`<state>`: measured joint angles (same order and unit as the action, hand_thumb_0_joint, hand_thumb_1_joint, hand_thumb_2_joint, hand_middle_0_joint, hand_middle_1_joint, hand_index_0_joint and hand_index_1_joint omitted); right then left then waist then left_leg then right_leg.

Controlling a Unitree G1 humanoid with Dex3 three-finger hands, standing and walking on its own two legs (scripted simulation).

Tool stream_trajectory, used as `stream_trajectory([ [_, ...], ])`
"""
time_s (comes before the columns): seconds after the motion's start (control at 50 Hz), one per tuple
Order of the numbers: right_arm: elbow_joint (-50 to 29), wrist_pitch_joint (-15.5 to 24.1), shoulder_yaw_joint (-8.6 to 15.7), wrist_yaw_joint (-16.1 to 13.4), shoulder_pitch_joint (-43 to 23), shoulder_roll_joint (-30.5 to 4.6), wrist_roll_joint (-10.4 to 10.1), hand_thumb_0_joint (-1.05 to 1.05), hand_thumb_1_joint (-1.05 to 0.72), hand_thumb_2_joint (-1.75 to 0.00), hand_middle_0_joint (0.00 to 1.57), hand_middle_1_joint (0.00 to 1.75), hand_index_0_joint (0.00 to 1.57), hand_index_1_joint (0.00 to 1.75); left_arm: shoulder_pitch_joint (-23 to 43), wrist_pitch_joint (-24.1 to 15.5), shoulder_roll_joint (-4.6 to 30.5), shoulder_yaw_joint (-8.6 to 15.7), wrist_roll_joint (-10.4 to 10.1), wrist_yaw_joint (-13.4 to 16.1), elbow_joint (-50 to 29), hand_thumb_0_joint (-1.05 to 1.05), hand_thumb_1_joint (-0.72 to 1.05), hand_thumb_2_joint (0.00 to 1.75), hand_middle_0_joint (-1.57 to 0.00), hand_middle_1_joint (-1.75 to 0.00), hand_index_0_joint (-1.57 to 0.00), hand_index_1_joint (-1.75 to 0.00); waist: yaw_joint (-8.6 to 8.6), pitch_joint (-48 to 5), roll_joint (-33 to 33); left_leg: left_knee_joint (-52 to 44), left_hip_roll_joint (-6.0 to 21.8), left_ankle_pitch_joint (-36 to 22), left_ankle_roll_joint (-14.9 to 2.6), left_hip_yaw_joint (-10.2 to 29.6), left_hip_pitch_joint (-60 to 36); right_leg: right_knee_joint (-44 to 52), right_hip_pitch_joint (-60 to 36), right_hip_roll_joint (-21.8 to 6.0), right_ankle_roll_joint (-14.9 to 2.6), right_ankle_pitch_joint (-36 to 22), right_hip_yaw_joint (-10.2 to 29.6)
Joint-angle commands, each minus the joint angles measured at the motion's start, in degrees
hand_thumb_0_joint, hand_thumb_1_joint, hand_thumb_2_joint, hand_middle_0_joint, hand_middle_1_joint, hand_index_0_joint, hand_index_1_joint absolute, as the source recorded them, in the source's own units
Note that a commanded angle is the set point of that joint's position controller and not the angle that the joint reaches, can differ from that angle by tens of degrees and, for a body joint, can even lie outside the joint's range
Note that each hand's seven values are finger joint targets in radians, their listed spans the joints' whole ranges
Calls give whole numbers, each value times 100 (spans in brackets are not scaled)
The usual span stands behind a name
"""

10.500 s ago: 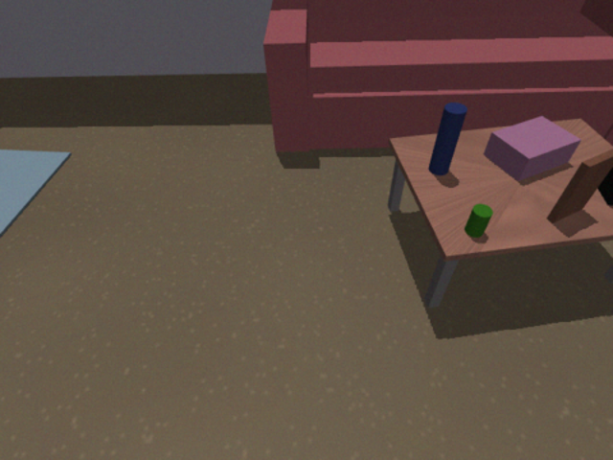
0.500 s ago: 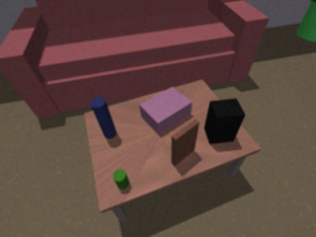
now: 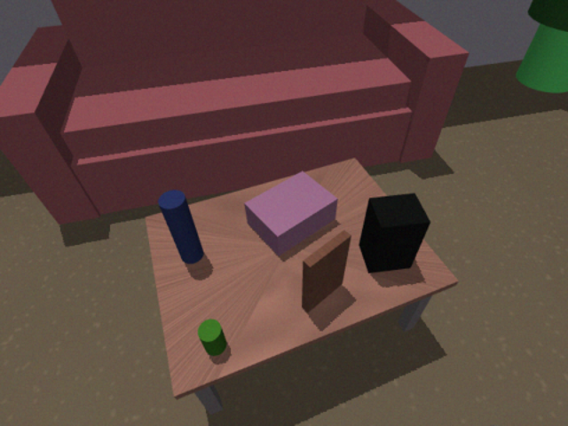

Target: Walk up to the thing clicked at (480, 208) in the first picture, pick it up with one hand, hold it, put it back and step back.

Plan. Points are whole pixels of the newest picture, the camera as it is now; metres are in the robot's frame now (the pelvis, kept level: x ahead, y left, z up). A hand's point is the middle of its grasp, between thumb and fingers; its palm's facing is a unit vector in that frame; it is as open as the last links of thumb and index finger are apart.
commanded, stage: walk up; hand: left
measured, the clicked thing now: (212, 337) +0.41 +0.22 -0.38
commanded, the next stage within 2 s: stand in 0.58 s
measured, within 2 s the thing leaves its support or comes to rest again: neither
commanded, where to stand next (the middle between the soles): +0.07 +0.01 m, yaw +0 degrees
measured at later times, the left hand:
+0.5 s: hand out of the picture +0.07 +0.26 -0.16, palm faces -0.03 -0.95 -0.32, open 7.4 cm
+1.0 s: hand out of the picture +0.11 +0.25 -0.16, palm faces -0.04 -0.95 -0.32, open 7.4 cm
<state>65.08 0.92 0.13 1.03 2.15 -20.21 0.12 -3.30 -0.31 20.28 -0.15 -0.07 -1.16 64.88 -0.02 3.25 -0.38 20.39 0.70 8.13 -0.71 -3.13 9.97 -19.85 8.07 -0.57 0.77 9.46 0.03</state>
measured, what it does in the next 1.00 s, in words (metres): stands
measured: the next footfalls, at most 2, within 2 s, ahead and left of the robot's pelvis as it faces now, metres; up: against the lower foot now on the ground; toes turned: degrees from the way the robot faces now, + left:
none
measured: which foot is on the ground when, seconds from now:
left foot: down 0.00-1.00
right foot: down 0.00-1.00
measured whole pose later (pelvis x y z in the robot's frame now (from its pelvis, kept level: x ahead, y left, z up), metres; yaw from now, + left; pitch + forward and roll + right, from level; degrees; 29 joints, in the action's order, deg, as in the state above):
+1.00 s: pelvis +0.03 +0.01 +0.00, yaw +0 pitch -2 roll +0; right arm 66.8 0.5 0.4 0.9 4.4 -19.2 0.5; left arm -5.9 -0.7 20.2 -0.4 0.5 -0.4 64.8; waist -0.7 2.0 -1.1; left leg 17.9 0.0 9.2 -1.0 -3.4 7.1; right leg -17.1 5.1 -1.2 1.4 10.4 0.3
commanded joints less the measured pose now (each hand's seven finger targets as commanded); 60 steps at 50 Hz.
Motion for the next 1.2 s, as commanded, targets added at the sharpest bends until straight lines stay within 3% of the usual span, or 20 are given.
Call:
stream_trajectory([
  [0.0, -296, 134, 253, -93, -261, -1204, 20, 0, -90, -90, 20, 30, 20, 30, 239, -149, 1185, 263, 18, 101, -258, 0, 90, 90, -20, -30, -20, -30, -1, -502, 60, -522, 744, 112, -36, 777, -373, 502, 144, -662, -186, -226, 614],
  [0.06, -262, 130, 255, -96, -215, -1182, 16, 0, -90, -90, 20, 30, 20, 30, 229, -154, 1180, 258, 15, 98, -242, 0, 90, 90, -20, -30, -20, -30, -11, -544, 57, -516, 739, 5, -20, 738, -497, 527, 167, -685, -192, -254, 650],
  [0.12, -272, 117, 262, -94, -272, -1202, 23, 0, -90, -90, 20, 30, 20, 30, 134, -137, 1166, 256, 22, 101, -208, 0, 90, 90, -20, -30, -20, -30, 19, -472, 133, -648, 741, 369, -29, 799, -359, 528, 144, -645, -180, -155, 607],
  [0.18, -262, 113, 260, -95, -253, -1176, 23, 0, -90, -90, 20, 30, 20, 30, 81, -129, 1163, 259, 26, 102, -172, 0, 90, 90, -20, -30, -20, -30, 13, -459, 138, -654, 754, 373, -22, 805, -373, 521, 170, -624, -176, -114, 594],
  [0.32, -238, 109, 274, -107, -184, -1147, 7, 0, -90, -90, 20, 30, 20, 30, -24, -141, 1139, 251, 15, 124, -157, 0, 90, 90, -20, -30, -20, -30, 25, -640, 52, -526, 750, -321, -30, 728, -578, 499, 2, -657, -152, -519, 584],
  [0.46, -225, 82, 287, -107, -187, -1182, 27, 0, -90, -90, 20, 30, 20, 30, -30, -101, 1149, 260, 36, 131, -157, 0, 90, 90, -20, -30, -20, -30, 15, -426, 86, -699, 743, 264, -43, 817, -316, 474, 63, -625, -158, -320, 570],
  [0.54, -221, 94, 281, -107, -154, -1147, 24, 0, -90, -90, 20, 30, 20, 30, -35, -110, 1135, 262, 39, 133, -169, 0, 90, 90, -20, -30, -20, -30, 5, -509, 69, -608, 747, -38, -47, 773, -407, 503, 33, -631, -151, -402, 579],
  [0.6, -178, 88, 270, -99, -134, -1131, 55, 0, -90, -90, 20, 30, 20, 30, -33, -160, 1107, 206, 82, 143, -225, 0, 90, 90, -20, -30, -20, -30, -28, -588, -9, -612, 722, 48, -24, 749, -462, 546, 15, -688, -145, -101, 626],
  [0.76, -179, 121, 276, -105, -107, -1164, 43, 0, -90, -90, 20, 30, 20, 30, -55, -193, 1159, 218, 57, 166, -301, 0, 90, 90, -20, -30, -20, -30, -28, -607, 65, -521, 749, -765, -29, 693, -599, 491, -128, -713, -130, -686, 559],
  [0.88, -178, 119, 260, -114, -38, -1139, 41, 0, -90, -90, 20, 30, 20, 30, -6, -192, 1150, 211, 55, 172, -335, 0, 90, 90, -20, -30, -20, -30, -64, -540, 54, -536, 745, -828, -11, 694, -552, 506, -188, -721, -119, -765, 542],
  [0.98, -182, 105, 255, -121, -59, -1148, 46, 0, -90, -90, 20, 30, 20, 30, -39, -175, 1174, 225, 57, 173, -340, 0, 90, 90, -20, -30, -20, -30, -40, -508, 119, -600, 728, -534, -16, 703, -528, 556, -196, -713, -125, -549, 533],
  [1.18, -177, 126, 231, -128, -26, -1129, 33, 0, -90, -90, 20, 30, 20, 30, -35, -166, 1158, 200, 49, 180, -342, 0, 90, 90, -20, -30, -20, -30, -52, -592, 64, -534, 765, -1051, -4, 706, -638, 494, -314, -735, -139, -897, 490],
])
